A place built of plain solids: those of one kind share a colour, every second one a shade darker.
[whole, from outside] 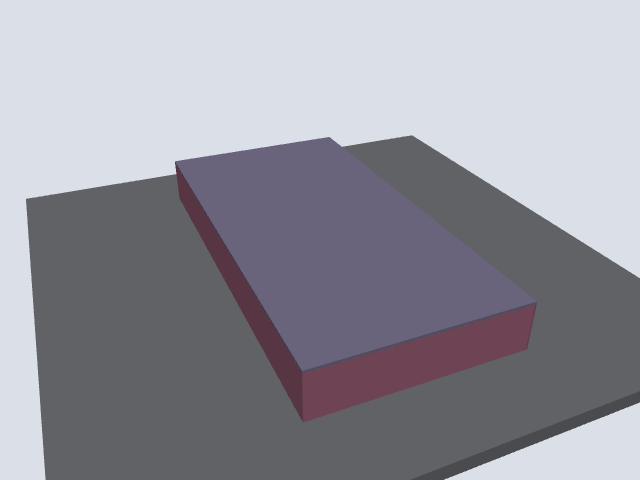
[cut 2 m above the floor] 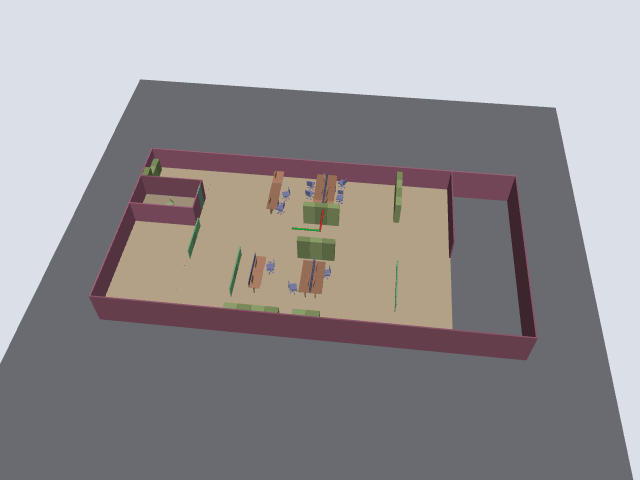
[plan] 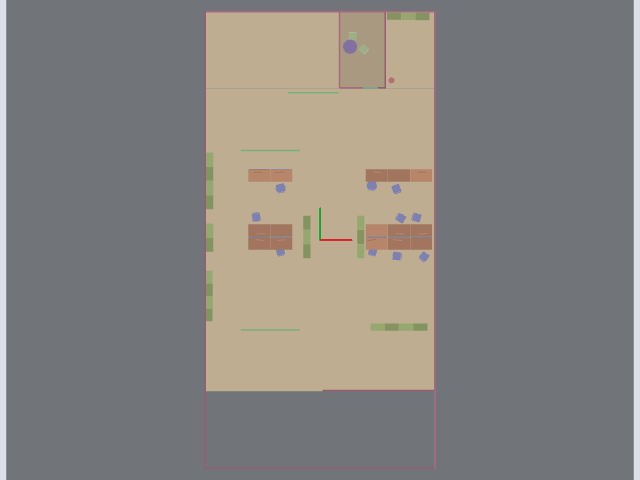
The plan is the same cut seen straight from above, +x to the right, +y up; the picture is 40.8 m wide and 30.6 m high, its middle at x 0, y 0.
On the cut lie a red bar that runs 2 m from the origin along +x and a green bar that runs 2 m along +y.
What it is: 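One storey of an office; an open floor with rows of desks, a band of small rooms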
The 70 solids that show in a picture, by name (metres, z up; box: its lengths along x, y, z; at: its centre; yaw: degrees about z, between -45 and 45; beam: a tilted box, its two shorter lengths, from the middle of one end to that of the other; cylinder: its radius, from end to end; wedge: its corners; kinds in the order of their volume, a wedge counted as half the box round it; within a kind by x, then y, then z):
{
 "floor_1": {"box": [8.47, 4.85, 0.83], "at": [-3.04, 12.07, 0.36]},
 "floor_2": {"box": [14.55, 19.3, 0.83], "at": [0.0, 0.0, 0.36]},
 "floor_3": {"box": [2.81, 4.85, 0.83], "at": [2.7, 12.07, 0.36]},
 "floor_4": {"box": [3.06, 4.85, 0.83], "at": [5.74, 12.07, 0.36]},
 "roof_1": {"box": [14.75, 29.2, 0.2], "at": [0.0, 0.0, 3.48]},
 "wall_1": {"box": [0.1, 29.2, 3.43], "at": [-7.33, 0.0, 1.66]},
 "wall_2": {"box": [14.55, 0.1, 3.43], "at": [0.0, -14.55, 1.66]},
 "wall_3": {"box": [14.55, 0.1, 3.43], "at": [0.0, 14.55, 1.66]},
 "wall_4": {"box": [0.1, 4.85, 2.6], "at": [1.25, 12.07, 2.08]},
 "wall_5": {"box": [1.45, 0.1, 2.6], "at": [2.02, 9.7, 2.08]},
 "wall_6": {"box": [7.12, 0.1, 2.6], "at": [3.72, -9.6, 2.08]},
 "wall_7": {"box": [0.43, 0.1, 2.6], "at": [3.9, 9.7, 2.08]},
 "wall_8": {"box": [0.1, 4.85, 2.6], "at": [4.16, 12.07, 2.08]},
 "wall_9": {"box": [0.1, 29.2, 3.43], "at": [7.33, 0.0, 1.66]},
 "cabinet_1": {"box": [0.42, 0.8, 0.72], "at": [-7.05, -4.79, 1.14]},
 "cabinet_2": {"box": [0.42, 0.8, 0.72], "at": [-7.05, -3.98, 1.14]},
 "cabinet_3": {"box": [0.42, 0.8, 0.72], "at": [-7.05, -3.17, 1.14]},
 "cabinet_4": {"box": [0.42, 0.8, 0.72], "at": [-7.05, -2.36, 1.14]},
 "cabinet_5": {"box": [0.46, 0.9, 1.97], "at": [-7.04, -0.3, 1.76]},
 "cabinet_6": {"box": [0.46, 0.9, 1.97], "at": [-7.04, 0.61, 1.76]},
 "cabinet_7": {"box": [0.46, 0.9, 1.97], "at": [-7.04, 2.4, 1.76]},
 "cabinet_8": {"box": [0.46, 0.9, 1.97], "at": [-7.04, 3.31, 1.76]},
 "cabinet_9": {"box": [0.46, 0.9, 1.97], "at": [-7.04, 4.22, 1.76]},
 "cabinet_10": {"box": [0.46, 0.9, 1.97], "at": [-7.04, 5.13, 1.76]},
 "cabinet_11": {"box": [0.46, 0.9, 1.97], "at": [-0.83, -0.72, 1.76]},
 "cabinet_12": {"box": [0.46, 0.9, 1.97], "at": [-0.83, 0.19, 1.76]},
 "cabinet_13": {"box": [0.46, 0.9, 1.97], "at": [-0.83, 1.1, 1.76]},
 "cabinet_14": {"box": [0.46, 0.9, 1.97], "at": [2.6, -0.72, 1.76]},
 "cabinet_15": {"box": [0.46, 0.9, 1.97], "at": [2.6, 0.19, 1.76]},
 "cabinet_16": {"box": [0.46, 0.9, 1.97], "at": [2.6, 1.1, 1.76]},
 "cabinet_17": {"box": [0.9, 0.46, 1.97], "at": [3.67, -5.55, 1.76]},
 "cabinet_18": {"box": [0.9, 0.46, 1.97], "at": [4.58, -5.55, 1.76]},
 "cabinet_19": {"box": [0.9, 0.46, 1.97], "at": [4.72, 14.26, 1.76]},
 "cabinet_20": {"box": [0.9, 0.46, 1.97], "at": [5.49, -5.55, 1.76]},
 "cabinet_21": {"box": [0.9, 0.47, 1.2], "at": [5.63, 14.25, 1.38]},
 "cabinet_22": {"box": [0.9, 0.46, 1.97], "at": [6.4, -5.55, 1.76]},
 "cabinet_23": {"box": [0.9, 0.47, 1.2], "at": [6.54, 14.25, 1.38]},
 "desk_1": {"box": [1.4, 0.8, 0.032], "at": [-3.88, -0.22, 1.48]},
 "desk_2": {"box": [1.4, 0.8, 0.032], "at": [-3.88, 0.6, 1.48]},
 "desk_3": {"box": [1.4, 0.8, 0.032], "at": [-3.88, 4.11, 1.48]},
 "desk_4": {"box": [1.4, 0.8, 0.032], "at": [-2.46, -0.22, 1.48]},
 "desk_5": {"box": [1.4, 0.8, 0.032], "at": [-2.46, 0.6, 1.48]},
 "desk_6": {"box": [1.4, 0.8, 0.032], "at": [-2.46, 4.11, 1.48]},
 "desk_7": {"box": [1.4, 0.8, 0.032], "at": [3.62, -0.22, 1.48]},
 "desk_8": {"box": [1.4, 0.8, 0.032], "at": [3.62, 0.6, 1.48]},
 "desk_9": {"box": [1.4, 0.8, 0.032], "at": [3.62, 4.11, 1.48]},
 "desk_10": {"box": [1.4, 0.8, 0.032], "at": [5.03, -0.22, 1.48]},
 "desk_11": {"box": [1.4, 0.8, 0.032], "at": [5.03, 0.6, 1.48]},
 "desk_12": {"box": [1.4, 0.8, 0.032], "at": [5.03, 4.11, 1.48]},
 "desk_13": {"box": [1.4, 0.8, 0.032], "at": [6.45, -0.22, 1.48]},
 "desk_14": {"box": [1.4, 0.8, 0.032], "at": [6.45, 0.6, 1.48]},
 "desk_15": {"box": [1.4, 0.8, 0.032], "at": [6.45, 4.11, 1.48]},
 "officechair_1": {"box": [0.51, 0.5, 0.08], "at": [-4.07, 1.44, 1.3], "yaw": 7.2},
 "officechair_2": {"box": [0.51, 0.5, 0.08], "at": [-2.53, -0.71, 1.24], "yaw": 14.5},
 "officechair_3": {"box": [0.52, 0.5, 0.08], "at": [-2.51, 3.32, 1.33], "yaw": 11.7},
 "officechair_4": {"box": [0.52, 0.5, 0.08], "at": [3.31, 3.47, 1.32], "yaw": -5.5},
 "officechair_5": {"box": [0.51, 0.5, 0.08], "at": [3.37, -0.7, 1.28], "yaw": -17.4},
 "officechair_6": {"box": [0.51, 0.5, 0.08], "at": [4.87, 3.27, 1.24], "yaw": 20.4},
 "officechair_7": {"box": [0.5, 0.51, 0.08], "at": [4.89, -1.02, 1.32], "yaw": -5.8},
 "officechair_8": {"box": [0.5, 0.51, 0.08], "at": [5.17, 1.38, 1.24], "yaw": -29.9},
 "officechair_9": {"box": [0.5, 0.51, 0.08], "at": [6.18, 1.43, 1.29], "yaw": -14.8},
 "officechair_10": {"box": [0.51, 0.5, 0.08], "at": [6.65, -1.05, 1.24], "yaw": -37.6},
 "door_1": {"box": [0.94, 0.1, 2.05], "at": [3.21, 9.7, 1.8]},
 "guard_1": {"box": [3.76, 0.1, 0.05], "at": [-3.17, -5.73, 1.76]},
 "guard_2": {"box": [3.76, 0.1, 0.05], "at": [-3.17, 5.71, 1.76]},
 "guard_3": {"box": [0.99, 0.03, 0.92], "at": [-1.49, 9.38, 1.28]},
 "guard_4": {"box": [3.22, 0.1, 0.05], "at": [-0.44, 9.38, 1.76]},
 "visitorchair_1": {"box": [0.51, 0.52, 0.04], "at": [2.07, 13.0, 1.25]},
 "visitorchair_2": {"box": [0.52, 0.51, 0.04], "at": [2.78, 12.15, 1.25], "yaw": -41.2},
 "meetingtable_1": {"cylinder": 0.45, "from": [1.92, 12.32, 1.46], "to": [1.92, 12.32, 1.5]}
}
